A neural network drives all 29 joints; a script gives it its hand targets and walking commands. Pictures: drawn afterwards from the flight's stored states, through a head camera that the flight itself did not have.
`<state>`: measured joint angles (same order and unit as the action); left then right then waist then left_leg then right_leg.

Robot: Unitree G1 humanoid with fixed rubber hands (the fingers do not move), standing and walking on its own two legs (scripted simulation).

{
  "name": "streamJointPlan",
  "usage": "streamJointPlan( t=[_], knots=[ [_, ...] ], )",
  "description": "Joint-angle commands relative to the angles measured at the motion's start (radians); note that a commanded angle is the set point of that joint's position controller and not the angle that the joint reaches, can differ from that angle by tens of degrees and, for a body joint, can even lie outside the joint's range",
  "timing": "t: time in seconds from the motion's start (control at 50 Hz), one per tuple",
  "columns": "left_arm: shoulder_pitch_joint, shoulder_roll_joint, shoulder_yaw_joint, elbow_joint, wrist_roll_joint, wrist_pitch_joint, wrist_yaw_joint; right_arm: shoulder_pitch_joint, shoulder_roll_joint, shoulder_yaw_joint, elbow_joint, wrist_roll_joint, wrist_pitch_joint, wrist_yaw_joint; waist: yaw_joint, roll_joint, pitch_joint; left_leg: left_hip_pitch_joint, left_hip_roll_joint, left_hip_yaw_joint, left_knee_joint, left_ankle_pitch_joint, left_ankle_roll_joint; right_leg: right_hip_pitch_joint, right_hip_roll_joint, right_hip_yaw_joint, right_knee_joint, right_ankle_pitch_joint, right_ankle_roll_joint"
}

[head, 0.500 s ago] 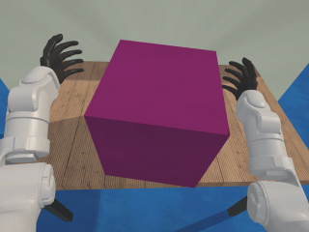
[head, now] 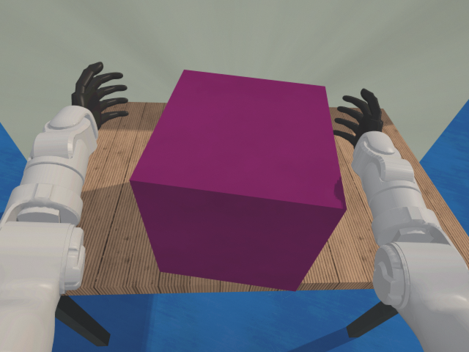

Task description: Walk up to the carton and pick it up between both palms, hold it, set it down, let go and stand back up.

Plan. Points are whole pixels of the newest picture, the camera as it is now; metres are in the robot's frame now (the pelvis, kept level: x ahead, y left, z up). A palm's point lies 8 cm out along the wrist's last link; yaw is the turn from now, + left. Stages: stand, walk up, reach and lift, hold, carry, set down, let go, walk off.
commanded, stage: reach and lift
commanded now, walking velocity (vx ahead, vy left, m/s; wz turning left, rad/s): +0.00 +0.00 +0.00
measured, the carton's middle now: (240, 181) +0.43 +0.00 +0.04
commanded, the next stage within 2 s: none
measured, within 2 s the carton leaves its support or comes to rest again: neither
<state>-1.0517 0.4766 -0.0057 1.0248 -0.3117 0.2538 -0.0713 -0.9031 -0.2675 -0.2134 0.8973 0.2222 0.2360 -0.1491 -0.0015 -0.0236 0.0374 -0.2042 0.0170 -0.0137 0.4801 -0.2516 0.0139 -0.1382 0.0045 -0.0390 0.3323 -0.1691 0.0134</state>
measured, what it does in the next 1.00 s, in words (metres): stands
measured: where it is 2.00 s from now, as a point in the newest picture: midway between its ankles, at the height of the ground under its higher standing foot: outside the picture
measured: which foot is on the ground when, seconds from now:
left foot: down 0.00-1.00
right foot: down 0.00-1.00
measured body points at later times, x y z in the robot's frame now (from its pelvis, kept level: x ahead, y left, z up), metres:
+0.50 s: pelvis +0.00 -0.03 -0.01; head +0.07 -0.01 +0.44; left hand +0.46 +0.24 +0.10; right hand +0.45 -0.23 +0.09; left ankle +0.00 +0.10 -0.74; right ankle +0.01 -0.14 -0.74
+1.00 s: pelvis +0.00 -0.02 -0.01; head +0.07 +0.00 +0.44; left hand +0.46 +0.22 +0.10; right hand +0.45 -0.20 +0.09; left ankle +0.00 +0.10 -0.74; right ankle +0.01 -0.14 -0.74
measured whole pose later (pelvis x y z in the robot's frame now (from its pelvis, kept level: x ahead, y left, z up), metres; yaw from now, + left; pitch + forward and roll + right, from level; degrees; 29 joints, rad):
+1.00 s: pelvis +0.00 -0.02 -0.01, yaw +0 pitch +11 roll -1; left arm -0.98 0.45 -0.16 1.18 -0.37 -0.14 -0.12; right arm -0.86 -0.20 0.00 0.99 0.29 -0.07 -0.24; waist 0.00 -0.05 -0.06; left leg -0.46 0.01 -0.01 0.49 -0.22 -0.01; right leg -0.45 0.00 -0.04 0.46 -0.20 0.00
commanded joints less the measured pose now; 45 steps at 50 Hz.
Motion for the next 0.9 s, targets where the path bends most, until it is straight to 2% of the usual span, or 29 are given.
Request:
streamJointPlan(
  t=[0.0,0.04,0.06,0.08,0.1,0.12,0.16,0.18,0.2,0.26,0.3,0.36,0.38,0.44,0.46,0.48,0.5,0.52,0.58,0.6,0.62,0.66,0.7,0.76,0.78,0.8,0.82,0.84,0.88],
  knots=[
    [-0.381,0.186,-0.083,0.074,-0.045,-0.1,-0.035,-0.374,-0.206,0.073,0.042,0.001,-0.055,0.018,-0.14,0.053,-0.456,0.108,-0.008,0.003,-0.078,0.337,-0.081,-0.004,0.037,-0.031,-0.037,0.198,-0.039],
    [-0.413,0.167,-0.124,0.054,-0.066,-0.173,-0.024,-0.389,-0.169,0.049,0.025,-0.033,-0.097,0.015,-0.169,0.038,-0.521,0.065,-0.01,-0.009,-0.064,0.282,-0.084,-0.046,0.039,-0.034,-0.014,0.169,-0.032],
    [-0.434,0.155,-0.159,-0.098,-0.09,-0.235,-0.018,-0.434,-0.172,0.039,-0.137,-0.022,-0.168,0.016,-0.184,0.054,-0.667,0.131,0.002,-0.014,-0.033,0.384,-0.086,-0.045,0.042,-0.052,0.019,0.263,-0.029],
    [-0.458,0.169,-0.161,-0.141,-0.113,-0.271,-0.002,-0.428,-0.219,-0.003,-0.157,-0.018,-0.205,0.014,-0.189,0.091,-0.744,0.163,-0.001,-0.019,0.011,0.476,-0.106,-0.097,0.052,-0.054,0.036,0.284,-0.024],
    [-0.464,0.165,-0.175,-0.094,-0.125,-0.289,-0.006,-0.426,-0.214,0.01,-0.084,-0.01,-0.214,0.016,-0.2,0.123,-0.737,0.225,0.005,-0.022,0.044,0.548,-0.116,-0.18,0.056,-0.062,0.017,0.261,-0.032],
    [-0.497,0.164,-0.17,-0.084,-0.123,-0.3,-0.005,-0.43,-0.186,0.031,-0.108,-0.006,-0.227,0.022,-0.186,0.115,-0.779,0.2,0.004,-0.028,0.052,0.523,-0.113,-0.189,0.055,-0.056,0.023,0.228,-0.024],
    [-0.46,0.167,-0.165,0.123,-0.116,-0.326,-0.016,-0.376,-0.146,0.106,0.085,0.017,-0.215,0.037,-0.152,0.117,-0.651,0.092,-0.007,-0.006,0.028,0.397,-0.092,-0.17,0.038,-0.048,0.025,0.149,-0.035],
    [-0.454,0.147,-0.169,0.154,-0.108,-0.35,-0.015,-0.374,-0.117,0.128,0.073,0.034,-0.222,0.038,-0.127,0.1,-0.641,0.037,-0.01,-0.007,0.016,0.314,-0.08,-0.14,0.028,-0.032,0.038,0.107,-0.032],
    [-0.467,0.157,-0.19,0.15,-0.13,-0.369,-0.011,-0.382,-0.143,0.103,0.099,0.034,-0.235,0.034,-0.157,0.106,-0.647,0.02,-0.011,-0.006,0.007,0.267,-0.081,-0.158,0.029,-0.045,0.048,0.089,-0.032],
    [-0.417,0.143,-0.212,0.169,-0.156,-0.428,-0.018,-0.351,-0.121,0.158,0.072,0.048,-0.292,0.031,-0.128,0.095,-0.68,0.017,-0.013,0.0,0.044,0.366,-0.077,-0.157,0.022,-0.038,0.079,0.191,-0.022],
    [-0.488,0.162,-0.241,0.181,-0.198,-0.468,-0.012,-0.446,-0.123,0.138,0.002,0.06,-0.318,0.017,-0.155,0.056,-0.811,-0.06,-0.019,-0.002,0.059,0.296,-0.063,-0.163,0.014,-0.035,0.094,0.171,-0.015],
    [-0.5,0.171,-0.232,0.098,-0.213,-0.496,-0.02,-0.421,-0.113,0.173,-0.07,0.076,-0.351,0.002,-0.144,0.073,-0.995,-0.04,-0.025,0.008,0.103,0.437,-0.058,-0.084,0.005,-0.022,0.144,0.366,-0.013],
    [-0.484,0.184,-0.213,0.111,-0.182,-0.501,-0.016,-0.409,-0.134,0.173,0.01,0.091,-0.349,0.006,-0.144,0.107,-0.971,-0.064,-0.028,0.008,0.098,0.436,-0.059,-0.085,0.006,-0.019,0.152,0.372,-0.011],
    [-0.411,0.199,-0.182,0.204,-0.168,-0.48,-0.051,-0.36,-0.099,0.245,0.023,0.11,-0.34,-0.012,-0.148,-0.029,-0.928,-0.144,-0.031,0.018,0.08,0.412,-0.02,0.003,-0.01,0.008,0.164,0.513,0.015],
    [-0.42,0.194,-0.178,0.162,-0.158,-0.479,-0.055,-0.365,-0.115,0.219,0.031,0.104,-0.344,-0.022,-0.162,0.016,-0.965,-0.156,-0.037,0.018,0.073,0.395,-0.026,0.009,-0.014,0.011,0.167,0.503,0.012],
    [-0.382,0.195,-0.153,0.166,-0.15,-0.473,-0.055,-0.355,-0.089,0.262,-0.028,0.119,-0.353,-0.03,-0.115,-0.026,-0.927,-0.169,-0.041,0.02,0.079,0.434,-0.025,0.043,-0.017,0.006,0.178,0.549,0.022],
    [-0.397,0.219,-0.158,0.07,-0.144,-0.481,-0.061,-0.332,-0.086,0.225,-0.046,0.103,-0.367,-0.047,-0.157,0.009,-0.976,-0.192,-0.046,0.02,0.088,0.441,-0.027,0.077,-0.025,0.016,0.195,0.624,0.017],
    [-0.366,0.203,-0.133,0.159,-0.129,-0.466,-0.065,-0.32,-0.055,0.259,-0.021,0.112,-0.358,-0.055,-0.138,-0.015,-0.928,-0.237,-0.048,0.024,0.076,0.414,-0.014,0.115,-0.036,0.036,0.197,0.636,0.023],
    [-0.329,0.177,-0.104,0.069,-0.12,-0.47,-0.072,-0.301,-0.016,0.264,-0.109,0.099,-0.375,-0.072,-0.142,-0.08,-0.995,-0.258,-0.052,0.025,0.066,0.449,-0.005,0.187,-0.045,0.05,0.212,0.762,0.05],
    [-0.35,0.203,-0.072,0.02,-0.093,-0.472,-0.068,-0.312,0.01,0.277,-0.136,0.113,-0.383,-0.074,-0.115,-0.017,-1.027,-0.281,-0.059,0.03,0.075,0.479,-0.006,0.203,-0.047,0.06,0.235,0.81,0.043],
    [-0.338,0.163,-0.084,0.056,-0.086,-0.46,-0.072,-0.324,0.013,0.259,-0.095,0.104,-0.371,-0.075,-0.146,-0.05,-0.977,-0.276,-0.049,0.025,0.063,0.446,-0.013,0.186,-0.044,0.047,0.216,0.773,0.045],
    [-0.292,0.138,-0.053,0.044,-0.066,-0.441,-0.072,-0.3,0.036,0.301,-0.083,0.138,-0.356,-0.07,-0.123,-0.048,-0.942,-0.234,-0.051,0.034,0.071,0.516,-0.016,0.167,-0.039,0.054,0.213,0.804,0.043],
    [-0.326,0.113,-0.027,0.096,-0.015,-0.418,-0.07,-0.31,0.059,0.289,-0.01,0.119,-0.325,-0.078,-0.118,-0.044,-0.832,-0.285,-0.041,0.02,0.021,0.379,0.008,0.166,-0.048,0.068,0.196,0.64,0.039],
    [-0.359,0.051,-0.054,-0.015,-0.02,-0.429,-0.055,-0.328,0.065,0.215,-0.055,0.084,-0.347,-0.081,-0.156,0.005,-0.9,-0.175,-0.037,0.02,0.048,0.427,-0.024,0.065,-0.028,0.028,0.175,0.584,0.029],
    [-0.313,0.054,-0.04,-0.012,-0.015,-0.428,-0.051,-0.311,0.085,0.241,-0.097,0.088,-0.346,-0.079,-0.135,-0.014,-0.914,-0.196,-0.03,0.013,0.067,0.433,-0.014,0.084,-0.041,0.056,0.188,0.615,0.024],
    [-0.369,0.034,-0.083,0.022,-0.036,-0.424,-0.055,-0.366,0.098,0.219,-0.065,0.082,-0.343,-0.082,-0.166,0.013,-0.898,-0.197,-0.032,0.011,0.061,0.422,-0.032,0.063,-0.038,0.039,0.176,0.599,0.027],
    [-0.364,0.064,-0.035,0.048,0.003,-0.42,-0.05,-0.361,0.103,0.209,-0.068,0.077,-0.339,-0.084,-0.125,0.047,-0.909,-0.206,-0.04,0.024,0.061,0.407,-0.026,0.059,-0.037,0.048,0.17,0.544,0.021],
    [-0.376,0.037,-0.058,0.016,-0.002,-0.425,-0.048,-0.339,0.126,0.194,-0.044,0.075,-0.338,-0.087,-0.151,0.085,-0.896,-0.193,-0.036,0.02,0.057,0.401,-0.037,0.046,-0.038,0.044,0.153,0.495,0.008],
    [-0.397,-0.014,-0.049,0.027,0.007,-0.419,-0.038,-0.387,0.103,0.153,-0.028,0.032,-0.336,-0.078,-0.156,0.039,-0.895,-0.143,-0.023,0.014,0.063,0.433,-0.043,-0.028,-0.01,0.015,0.151,0.477,0.008]
  ],
)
